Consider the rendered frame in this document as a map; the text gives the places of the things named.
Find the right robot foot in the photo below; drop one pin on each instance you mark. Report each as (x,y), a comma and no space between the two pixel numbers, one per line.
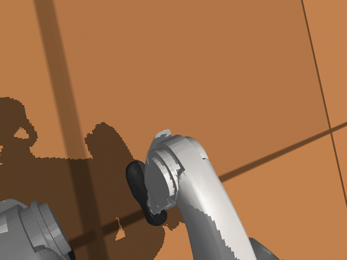
(135,179)

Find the right robot hand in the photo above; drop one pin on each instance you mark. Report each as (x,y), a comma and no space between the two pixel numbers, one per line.
(261,252)

